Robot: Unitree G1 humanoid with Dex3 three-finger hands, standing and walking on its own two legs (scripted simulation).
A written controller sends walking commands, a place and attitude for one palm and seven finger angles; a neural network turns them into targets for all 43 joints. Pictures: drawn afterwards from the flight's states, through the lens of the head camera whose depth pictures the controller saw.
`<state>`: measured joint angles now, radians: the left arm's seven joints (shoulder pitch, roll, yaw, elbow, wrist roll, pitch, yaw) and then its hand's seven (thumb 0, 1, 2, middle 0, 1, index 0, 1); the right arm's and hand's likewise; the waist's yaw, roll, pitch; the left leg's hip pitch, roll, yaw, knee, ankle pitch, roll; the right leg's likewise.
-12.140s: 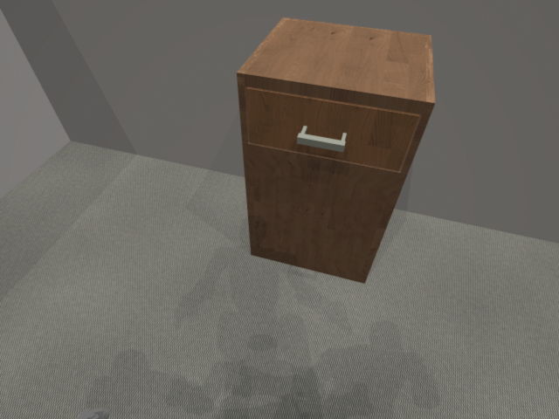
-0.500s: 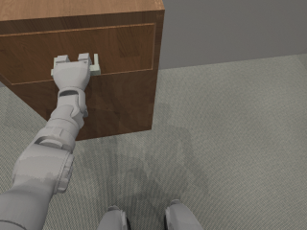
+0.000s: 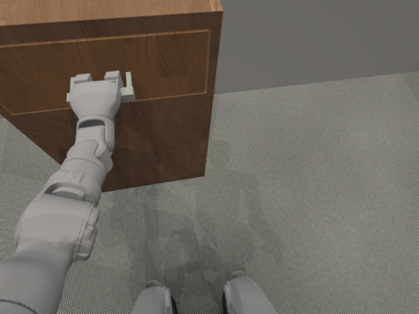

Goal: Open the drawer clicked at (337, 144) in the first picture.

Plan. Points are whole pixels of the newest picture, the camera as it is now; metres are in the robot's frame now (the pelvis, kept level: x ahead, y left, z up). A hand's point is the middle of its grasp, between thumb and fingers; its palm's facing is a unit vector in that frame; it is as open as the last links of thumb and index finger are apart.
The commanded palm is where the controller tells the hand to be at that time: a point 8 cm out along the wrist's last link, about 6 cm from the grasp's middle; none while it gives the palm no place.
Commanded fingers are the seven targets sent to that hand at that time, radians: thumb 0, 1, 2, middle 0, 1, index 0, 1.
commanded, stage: close the thumb around the handle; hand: left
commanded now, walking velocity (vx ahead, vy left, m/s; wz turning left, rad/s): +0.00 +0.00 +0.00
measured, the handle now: (101, 88) +0.58 +0.16 +0.01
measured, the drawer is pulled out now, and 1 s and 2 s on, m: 0.00 0.08 0.19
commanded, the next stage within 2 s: pull the drawer open in 0.14 s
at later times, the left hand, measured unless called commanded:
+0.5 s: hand (106, 121) +0.51 +0.15 -0.01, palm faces -0.05 -0.04 -1.00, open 5.6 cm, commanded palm +0.47 +0.15 +0.04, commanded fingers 0.00 0.90 0.90 -0.40 -1.35 -0.40 -1.35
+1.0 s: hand (107, 150) +0.44 +0.15 -0.01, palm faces -0.03 -0.05 -1.00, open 5.6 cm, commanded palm +0.40 +0.15 +0.04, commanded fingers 0.00 0.90 0.90 -0.40 -1.35 -0.40 -1.35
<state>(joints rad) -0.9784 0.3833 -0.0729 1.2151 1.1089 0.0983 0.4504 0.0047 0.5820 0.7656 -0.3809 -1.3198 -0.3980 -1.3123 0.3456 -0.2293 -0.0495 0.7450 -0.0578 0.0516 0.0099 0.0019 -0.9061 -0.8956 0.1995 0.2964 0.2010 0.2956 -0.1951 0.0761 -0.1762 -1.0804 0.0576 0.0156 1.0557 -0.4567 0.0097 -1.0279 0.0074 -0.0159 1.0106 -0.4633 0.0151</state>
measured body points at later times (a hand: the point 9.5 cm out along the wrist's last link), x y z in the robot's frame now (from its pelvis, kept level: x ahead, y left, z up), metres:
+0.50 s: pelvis +0.01 +0.00 +0.01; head +0.14 +0.00 +0.44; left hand +0.50 +0.15 +0.04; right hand -0.01 -0.26 -0.12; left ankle +0.01 +0.11 -0.66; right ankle +0.00 -0.13 -0.66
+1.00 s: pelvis +0.02 -0.01 +0.02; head +0.11 -0.01 +0.46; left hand +0.44 +0.15 +0.04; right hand +0.08 -0.26 -0.12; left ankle +0.01 +0.11 -0.66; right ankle +0.00 -0.13 -0.66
